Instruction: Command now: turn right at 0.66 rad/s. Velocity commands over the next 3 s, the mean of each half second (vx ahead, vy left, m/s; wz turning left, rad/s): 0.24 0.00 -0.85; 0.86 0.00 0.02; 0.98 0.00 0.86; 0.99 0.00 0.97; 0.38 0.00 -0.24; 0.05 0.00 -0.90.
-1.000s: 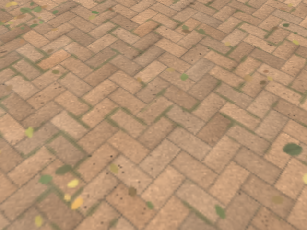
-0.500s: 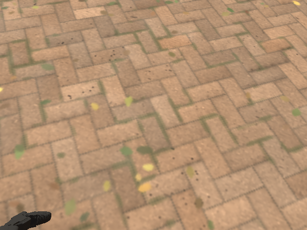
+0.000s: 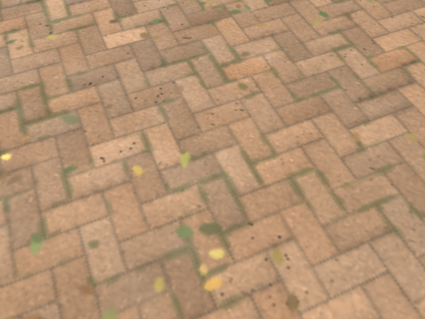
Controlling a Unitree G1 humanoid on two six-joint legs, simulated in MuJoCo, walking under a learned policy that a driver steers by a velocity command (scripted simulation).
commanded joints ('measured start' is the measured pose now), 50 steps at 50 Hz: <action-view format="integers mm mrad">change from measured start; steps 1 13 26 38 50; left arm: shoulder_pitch -99 -65 -207 277 156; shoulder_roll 177 133 33 177 41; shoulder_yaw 56 28 -28 11 -11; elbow -113 -162 -247 -88 21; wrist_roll -8 -2 -12 31 58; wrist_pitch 11 9 -50 -118 -174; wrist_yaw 14 -21 -80 -68 -13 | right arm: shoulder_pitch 81 122 258 145 85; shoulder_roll -67 -126 -172 -146 -29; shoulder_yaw -27 -28 -53 -2 11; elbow -37 -59 29 -4 25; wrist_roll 6 -28 -20 92 46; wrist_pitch -32 -25 -87 -138 -59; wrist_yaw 15 -27 21 25 71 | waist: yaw -54 -109 -151 149 -28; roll -170 139 78 -75 -38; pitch -201 -92 74 -221 112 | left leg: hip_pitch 77 343 425 -535 -469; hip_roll -25 339 425 136 161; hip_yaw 39 -32 216 -6 136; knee -184 -456 -594 769 352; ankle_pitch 133 189 86 45 598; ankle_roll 18 289 244 145 152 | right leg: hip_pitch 131 -459 -565 565 244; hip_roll -180 -159 -238 -461 -236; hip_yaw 286 -194 -241 359 -465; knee -76 717 487 -183 -346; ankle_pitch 142 -154 -36 -587 462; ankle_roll -157 126 15 -182 28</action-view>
